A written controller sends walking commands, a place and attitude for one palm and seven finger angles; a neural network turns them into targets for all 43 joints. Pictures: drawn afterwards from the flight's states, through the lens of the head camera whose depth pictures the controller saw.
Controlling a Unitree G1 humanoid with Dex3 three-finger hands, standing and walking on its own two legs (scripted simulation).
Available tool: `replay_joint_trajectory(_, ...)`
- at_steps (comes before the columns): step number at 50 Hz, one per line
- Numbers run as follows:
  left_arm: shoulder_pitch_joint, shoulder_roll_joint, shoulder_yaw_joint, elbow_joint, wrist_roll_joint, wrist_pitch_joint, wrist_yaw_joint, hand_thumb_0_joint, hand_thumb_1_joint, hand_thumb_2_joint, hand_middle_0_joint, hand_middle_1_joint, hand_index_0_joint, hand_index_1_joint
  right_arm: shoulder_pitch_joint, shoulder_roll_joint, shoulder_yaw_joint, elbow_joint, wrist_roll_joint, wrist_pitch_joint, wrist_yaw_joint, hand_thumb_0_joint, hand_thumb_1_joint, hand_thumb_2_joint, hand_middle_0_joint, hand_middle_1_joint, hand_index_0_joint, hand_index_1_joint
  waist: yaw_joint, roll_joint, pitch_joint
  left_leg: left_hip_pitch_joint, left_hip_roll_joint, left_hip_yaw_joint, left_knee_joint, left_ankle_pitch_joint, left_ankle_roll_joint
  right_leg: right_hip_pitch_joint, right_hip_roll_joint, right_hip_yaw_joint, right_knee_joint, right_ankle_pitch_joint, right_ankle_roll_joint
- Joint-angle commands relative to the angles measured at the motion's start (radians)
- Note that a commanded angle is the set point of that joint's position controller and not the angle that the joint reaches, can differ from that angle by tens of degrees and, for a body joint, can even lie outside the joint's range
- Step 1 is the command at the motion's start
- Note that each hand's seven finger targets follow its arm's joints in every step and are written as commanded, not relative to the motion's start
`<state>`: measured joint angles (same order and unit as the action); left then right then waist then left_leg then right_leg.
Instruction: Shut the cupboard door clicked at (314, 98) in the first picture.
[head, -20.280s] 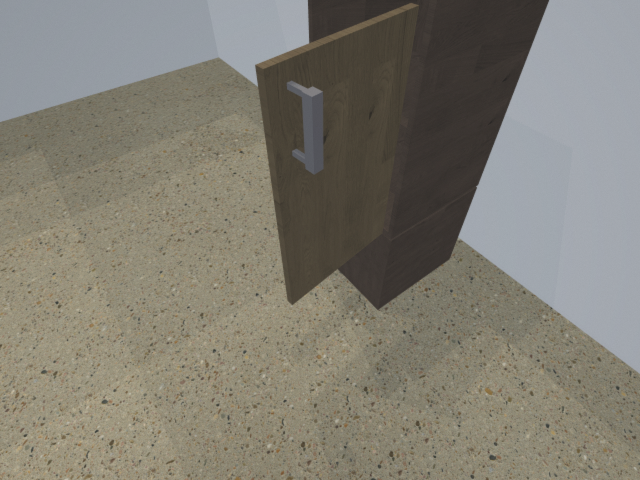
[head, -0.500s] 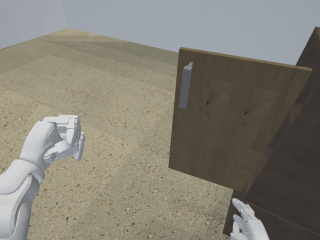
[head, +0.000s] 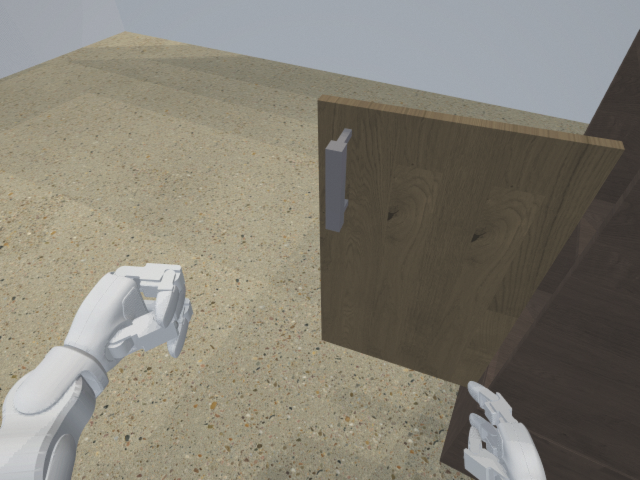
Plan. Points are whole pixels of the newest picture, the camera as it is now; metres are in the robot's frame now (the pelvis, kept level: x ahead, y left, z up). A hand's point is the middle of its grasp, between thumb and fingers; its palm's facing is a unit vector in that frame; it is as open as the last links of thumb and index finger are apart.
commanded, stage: bring the fist close to the handle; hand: left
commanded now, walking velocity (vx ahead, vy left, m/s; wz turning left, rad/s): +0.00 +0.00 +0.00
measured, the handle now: (340, 181) +0.47 +0.02 +0.16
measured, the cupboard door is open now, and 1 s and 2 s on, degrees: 97 97 92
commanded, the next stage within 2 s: push the door shut along its arc in 1.28 s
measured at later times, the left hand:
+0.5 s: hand (257, 256) +0.32 +0.11 +0.15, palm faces -0.22 -0.97 -0.05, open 3.1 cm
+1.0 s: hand (330, 224) +0.38 +0.03 +0.15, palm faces -0.24 -0.97 -0.01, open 3.1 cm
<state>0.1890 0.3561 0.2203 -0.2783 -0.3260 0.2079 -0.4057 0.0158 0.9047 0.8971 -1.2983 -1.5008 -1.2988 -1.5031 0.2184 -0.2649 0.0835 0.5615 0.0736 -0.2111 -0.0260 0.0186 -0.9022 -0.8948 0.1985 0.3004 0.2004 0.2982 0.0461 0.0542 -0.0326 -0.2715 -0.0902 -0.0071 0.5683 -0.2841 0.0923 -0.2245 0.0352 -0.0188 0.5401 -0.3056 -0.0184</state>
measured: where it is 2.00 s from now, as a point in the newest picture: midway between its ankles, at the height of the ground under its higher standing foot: outside the picture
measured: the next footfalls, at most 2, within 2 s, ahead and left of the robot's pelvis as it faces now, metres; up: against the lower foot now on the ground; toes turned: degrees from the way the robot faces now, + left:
none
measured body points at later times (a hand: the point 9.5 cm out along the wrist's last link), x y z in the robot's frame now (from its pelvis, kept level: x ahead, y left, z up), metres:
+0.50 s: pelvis +0.02 -0.04 +0.00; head +0.02 -0.06 +0.45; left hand +0.33 +0.16 +0.16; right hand +0.20 -0.28 -0.08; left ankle +0.01 +0.06 -0.73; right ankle -0.01 -0.11 -0.73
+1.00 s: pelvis +0.01 -0.01 +0.00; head +0.01 -0.03 +0.45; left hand +0.39 +0.09 +0.15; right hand +0.16 -0.23 -0.10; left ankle +0.01 +0.06 -0.73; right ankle -0.01 -0.11 -0.73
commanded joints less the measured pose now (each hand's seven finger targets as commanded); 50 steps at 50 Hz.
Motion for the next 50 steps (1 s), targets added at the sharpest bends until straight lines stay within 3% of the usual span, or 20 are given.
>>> replay_joint_trajectory(1,-0.217,0.226,0.161,-0.293,-0.031,-0.151,0.021,0.0,0.9,0.9,-1.3,-1.5,-1.3,-1.5,-0.123,-0.11,-0.052,-0.171,-0.008,-0.069,-0.008,0.0,-0.9,-0.9,0.2,0.3,0.2,0.3,0.007,-0.006,-0.239,0.172,0.095,-0.081,-0.05,0.345,-0.076,0.011,-0.017,-0.003,-0.045,0.351,-0.018)
replay_joint_trajectory(4,-0.246,0.154,0.117,-0.18,-0.035,-0.162,0.035,0.0,0.9,0.9,-1.3,-1.5,-1.3,-1.5,-0.112,-0.106,-0.049,-0.148,-0.005,-0.057,-0.01,0.0,-0.9,-0.9,0.2,0.3,0.2,0.3,-0.013,0.021,-0.157,0.13,0.092,-0.066,-0.055,0.271,-0.068,-0.027,-0.02,-0.007,-0.049,0.308,-0.016)
replay_joint_trajectory(8,-0.269,0.149,0.108,-0.047,-0.029,-0.107,0.026,0.0,0.9,0.9,-1.3,-1.5,-1.3,-1.5,-0.121,-0.117,-0.056,-0.141,0.009,-0.026,-0.019,0.0,-0.9,-0.9,0.2,0.3,0.2,0.3,-0.02,-0.037,-0.103,0.062,0.089,-0.042,-0.027,0.212,-0.047,-0.018,-0.049,0.058,-0.078,0.308,0.004)
replay_joint_trajectory(11,-0.351,0.152,0.086,-0.028,-0.024,-0.087,0.011,0.0,0.9,0.9,-1.3,-1.5,-1.3,-1.5,-0.136,-0.124,-0.058,-0.147,0.015,-0.013,-0.028,0.0,-0.9,-0.9,0.2,0.3,0.2,0.3,-0.034,-0.113,-0.121,0.021,0.094,-0.04,0.019,0.19,-0.042,0.007,-0.086,0.141,-0.089,0.343,0.047)
replay_joint_trajectory(14,-0.457,0.117,0.037,-0.095,-0.025,-0.111,0.005,0.0,0.9,0.9,-1.3,-1.5,-1.3,-1.5,-0.155,-0.11,-0.053,-0.168,0.015,-0.021,-0.034,0.0,-0.9,-0.9,0.2,0.3,0.2,0.3,-0.031,-0.056,-0.206,0.056,0.081,-0.045,0.026,0.207,-0.038,0.038,-0.087,0.139,-0.064,0.392,0.052)
replay_joint_trajectory(16,-0.474,0.205,0.109,-0.091,-0.017,-0.135,0.023,0.0,0.9,0.9,-1.3,-1.5,-1.3,-1.5,-0.154,-0.117,-0.058,-0.156,0.011,-0.019,-0.037,0.0,-0.9,-0.9,0.2,0.3,0.2,0.3,-0.022,-0.1,-0.23,0.035,0.086,-0.043,0.044,0.223,-0.042,0.072,-0.102,0.173,-0.059,0.458,0.069)
replay_joint_trajectory(17,-0.502,0.153,0.075,-0.083,-0.015,-0.142,0.026,0.0,0.9,0.9,-1.3,-1.5,-1.3,-1.5,-0.154,-0.106,-0.054,-0.159,0.006,-0.017,-0.035,0.0,-0.9,-0.9,0.2,0.3,0.2,0.3,-0.022,-0.076,-0.263,0.033,0.078,-0.037,0.036,0.223,-0.04,0.096,-0.103,0.162,-0.041,0.478,0.068)
replay_joint_trajectory(20,-0.52,0.145,0.077,-0.012,0.0,-0.146,0.066,0.0,0.9,0.9,-1.3,-1.5,-1.3,-1.5,-0.144,-0.1,-0.054,-0.15,0.008,-0.009,-0.03,0.0,-0.9,-0.9,0.2,0.3,0.2,0.3,-0.016,-0.052,-0.228,0.04,0.079,-0.032,0.024,0.226,-0.045,0.063,-0.09,0.133,-0.035,0.451,0.05)
replay_joint_trajectory(21,-0.499,0.189,0.116,0.03,0.009,-0.139,0.082,0.0,0.9,0.9,-1.3,-1.5,-1.3,-1.5,-0.143,-0.11,-0.059,-0.137,0.007,-0.001,-0.027,0.0,-0.9,-0.9,0.2,0.3,0.2,0.3,-0.012,-0.092,-0.206,0.012,0.088,-0.031,0.038,0.219,-0.05,0.066,-0.109,0.168,-0.043,0.478,0.064)
replay_joint_trajectory(22,-0.509,0.134,0.078,0.055,0.014,-0.129,0.087,0.0,0.9,0.9,-1.3,-1.5,-1.3,-1.5,-0.144,-0.103,-0.056,-0.138,0.006,0.008,-0.022,0.0,-0.9,-0.9,0.2,0.3,0.2,0.3,-0.015,-0.089,-0.22,-0.003,0.083,-0.025,0.029,0.212,-0.048,0.086,-0.113,0.163,-0.031,0.496,0.067)
replay_joint_trajectory(27,-0.533,0.06,-0.007,0.051,0.034,-0.088,0.107,0.0,0.9,0.9,-1.3,-1.5,-1.3,-1.5,-0.151,-0.103,-0.059,-0.156,0.013,0.036,-0.007,0.0,-0.9,-0.9,0.2,0.3,0.2,0.3,-0.016,-0.066,-0.243,0.017,0.086,-0.018,0.024,0.243,-0.047,0.08,-0.105,0.137,-0.007,0.543,0.064)
replay_joint_trajectory(30,-0.621,0.006,-0.087,-0.001,0.037,-0.097,0.12,0.0,0.9,0.9,-1.3,-1.5,-1.3,-1.5,-0.149,-0.097,-0.06,-0.166,0.012,0.027,-0.01,0.0,-0.9,-0.9,0.2,0.3,0.2,0.3,-0.032,-0.036,-0.249,0.105,0.088,-0.024,0.006,0.276,-0.037,0.008,-0.059,0.064,-0.005,0.441,0.029)
replay_joint_trajectory(31,-0.658,0.036,-0.079,-0.018,0.044,-0.108,0.133,0.0,0.9,0.9,-1.3,-1.5,-1.3,-1.5,-0.149,-0.105,-0.064,-0.154,0.01,0.024,-0.014,0.0,-0.9,-0.9,0.2,0.3,0.2,0.3,-0.039,-0.06,-0.236,0.113,0.096,-0.03,0.01,0.281,-0.036,-0.005,-0.059,0.069,-0.013,0.424,0.022)
replay_joint_trajectory(35,-0.773,-0.06,-0.175,-0.014,0.068,-0.124,0.194,0.0,0.9,0.9,-1.3,-1.5,-1.3,-1.5,-0.13,-0.092,-0.055,-0.133,0.0,0.026,-0.014,0.0,-0.9,-0.9,0.2,0.3,0.2,0.3,-0.063,-0.022,-0.241,0.182,0.104,-0.056,-0.023,0.284,-0.044,-0.068,-0.033,0.009,0.0,0.318,-0.004)
replay_joint_trajectory(36,-0.786,-0.03,-0.154,0.005,0.077,-0.123,0.219,0.0,0.9,0.9,-1.3,-1.5,-1.3,-1.5,-0.128,-0.098,-0.06,-0.118,-0.003,0.032,-0.012,0.0,-0.9,-0.9,0.2,0.3,0.2,0.3,-0.06,-0.053,-0.239,0.185,0.108,-0.058,-0.021,0.277,-0.045,-0.07,-0.036,0.019,-0.008,0.307,-0.006)
replay_joint_trajectory(37,-0.798,-0.077,-0.185,0.052,0.085,-0.11,0.236,0.0,0.9,0.9,-1.3,-1.5,-1.3,-1.5,-0.128,-0.089,-0.054,-0.117,-0.006,0.044,-0.011,0.0,-0.9,-0.9,0.2,0.3,0.2,0.3,-0.064,-0.06,-0.221,0.168,0.107,-0.058,-0.034,0.251,-0.045,-0.076,-0.033,0.008,-0.008,0.277,-0.005)
replay_joint_trajectory(40,-0.882,-0.096,-0.186,0.2,0.107,-0.065,0.295,0.0,0.9,0.9,-1.3,-1.5,-1.3,-1.5,-0.125,-0.092,-0.05,-0.093,-0.006,0.087,-0.008,0.0,-0.9,-0.9,0.2,0.3,0.2,0.3,-0.073,-0.096,-0.152,0.127,0.109,-0.067,-0.063,0.16,-0.053,-0.105,-0.026,-0.002,-0.025,0.185,-0.01)
replay_joint_trajectory(44,-1.013,-0.139,-0.21,0.274,0.134,-0.033,0.353,0.0,0.9,0.9,-1.3,-1.5,-1.3,-1.5,-0.128,-0.083,-0.05,-0.093,-0.011,0.131,0.0,0.0,-0.9,-0.9,0.2,0.3,0.2,0.3,-0.072,-0.064,-0.227,0.172,0.11,-0.063,-0.064,0.203,-0.06,-0.093,-0.024,0.0,-0.021,0.202,-0.017)
replay_joint_trajectory(47,-0.967,-0.117,-0.171,0.258,0.132,-0.06,0.362,0.0,0.9,0.9,-1.3,-1.5,-1.3,-1.5,-0.127,-0.078,-0.051,-0.114,-0.02,0.145,0.009,0.0,-0.9,-0.9,0.2,0.3,0.2,0.3,-0.036,-0.052,-0.343,0.227,0.115,-0.054,-0.057,0.316,-0.071,-0.024,-0.025,0.002,-0.004,0.286,-0.025)
replay_joint_trajectory(50,-0.961,-0.146,-0.189,0.273,0.124,-0.091,0.348,0.0,0.9,0.9,-1.3,-1.5,-1.3,-1.5,-0.117,-0.073,-0.052,-0.116,-0.02,0.151,0.014,0.0,-0.9,-0.9,0.2,0.3,0.2,0.3,-0.041,-0.071,-0.329,0.231,0.122,-0.045,-0.051,0.378,-0.075,-0.012,-0.02,-0.001,0.0,0.34,-0.023)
